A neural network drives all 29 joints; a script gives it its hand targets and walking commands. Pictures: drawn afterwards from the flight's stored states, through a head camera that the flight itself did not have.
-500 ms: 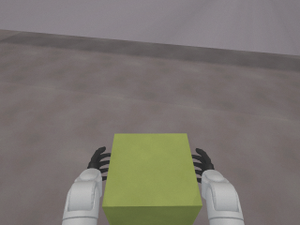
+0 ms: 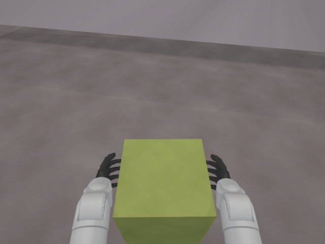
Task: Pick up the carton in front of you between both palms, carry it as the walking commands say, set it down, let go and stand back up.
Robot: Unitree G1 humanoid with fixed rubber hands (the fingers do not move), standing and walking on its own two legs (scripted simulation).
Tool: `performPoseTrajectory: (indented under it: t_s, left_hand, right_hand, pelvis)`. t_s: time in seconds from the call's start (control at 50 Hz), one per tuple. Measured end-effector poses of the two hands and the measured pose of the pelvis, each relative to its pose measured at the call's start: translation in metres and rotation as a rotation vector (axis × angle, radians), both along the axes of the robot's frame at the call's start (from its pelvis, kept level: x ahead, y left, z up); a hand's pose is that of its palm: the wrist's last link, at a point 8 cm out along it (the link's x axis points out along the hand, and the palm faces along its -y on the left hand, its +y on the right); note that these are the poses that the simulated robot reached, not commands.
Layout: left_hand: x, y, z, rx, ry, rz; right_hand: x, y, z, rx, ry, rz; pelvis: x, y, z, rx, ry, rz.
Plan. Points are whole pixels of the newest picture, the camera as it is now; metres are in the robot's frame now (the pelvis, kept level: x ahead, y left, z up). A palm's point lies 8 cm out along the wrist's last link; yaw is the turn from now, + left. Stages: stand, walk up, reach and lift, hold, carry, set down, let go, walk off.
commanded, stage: carry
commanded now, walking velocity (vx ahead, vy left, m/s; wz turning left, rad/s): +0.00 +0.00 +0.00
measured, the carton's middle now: (163, 194) +0.30 +0.00 -0.04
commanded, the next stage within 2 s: hold in 0.60 s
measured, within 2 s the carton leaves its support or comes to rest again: neither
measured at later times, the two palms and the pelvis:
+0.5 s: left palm (99, 184) +0.28 +0.16 +0.04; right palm (219, 185) +0.28 -0.14 +0.04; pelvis -0.01 +0.01 +0.00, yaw +0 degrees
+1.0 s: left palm (83, 199) +0.24 +0.19 +0.05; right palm (205, 177) +0.30 -0.11 +0.04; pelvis -0.02 -0.02 +0.01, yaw +12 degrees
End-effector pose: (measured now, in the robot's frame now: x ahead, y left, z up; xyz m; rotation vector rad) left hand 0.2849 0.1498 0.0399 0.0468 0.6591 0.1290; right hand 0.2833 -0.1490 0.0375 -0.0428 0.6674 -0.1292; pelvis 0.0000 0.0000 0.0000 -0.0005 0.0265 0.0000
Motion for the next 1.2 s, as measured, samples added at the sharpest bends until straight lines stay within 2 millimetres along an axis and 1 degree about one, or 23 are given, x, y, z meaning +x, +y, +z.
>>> performPoseTrajectory:
  t_s: [0.6,0.62,0.7,0.82,0.86,0.92,1.0,1.08,1.14,1.2]
  left_hand:
    - [-0.007,0.011,0.0,-0.003,0.0,0.003]
    - [-0.008,0.011,0.0,-0.004,0.001,0.003]
    - [-0.018,0.017,0.0,0.012,0.005,0.015]
    - [-0.043,0.039,0.001,0.006,0.007,0.138]
    - [-0.049,0.042,0.004,0.005,0.002,0.171]
    - [-0.052,0.041,0.007,0.007,-0.001,0.198]
    - [-0.047,0.035,0.006,0.0,0.01,0.21]
    - [-0.034,0.031,-0.002,-0.007,0.022,0.21]
    - [-0.024,0.032,-0.011,-0.009,0.031,0.213]
    - [-0.017,0.036,-0.026,-0.003,0.045,0.223]
  right_hand:
    - [-0.006,0.011,0.001,-0.002,-0.001,0.0]
    - [-0.007,0.011,0.001,-0.002,0.0,-0.002]
    - [-0.011,0.017,0.001,-0.012,0.004,0.03]
    - [-0.001,0.041,0.002,-0.011,0.005,0.147]
    - [0.003,0.046,0.005,-0.011,0.0,0.178]
    - [0.007,0.047,0.007,-0.006,-0.003,0.203]
    - [0.014,0.041,0.005,0.013,0.01,0.197]
    - [0.026,0.037,-0.003,0.037,0.026,0.176]
    - [0.036,0.039,-0.012,0.042,0.036,0.175]
    - [0.047,0.043,-0.028,0.04,0.049,0.187]
  pelvis:
    - [-0.007,0.01,-0.001,-0.002,-0.003,0.001]
    - [-0.008,0.011,0.001,-0.005,-0.021,0.005]
    - [-0.01,0.009,0.007,-0.009,-0.084,0.074]
    - [-0.013,0.0,0.01,0.004,-0.127,0.136]
    - [-0.014,-0.005,0.011,0.006,-0.136,0.158]
    - [-0.016,-0.012,0.011,0.008,-0.146,0.182]
    - [-0.019,-0.022,0.009,0.009,-0.148,0.203]
    - [-0.023,-0.033,0.005,0.01,-0.135,0.217]
    - [-0.026,-0.04,0.0,0.008,-0.113,0.223]
    - [-0.029,-0.045,-0.006,0.004,-0.067,0.227]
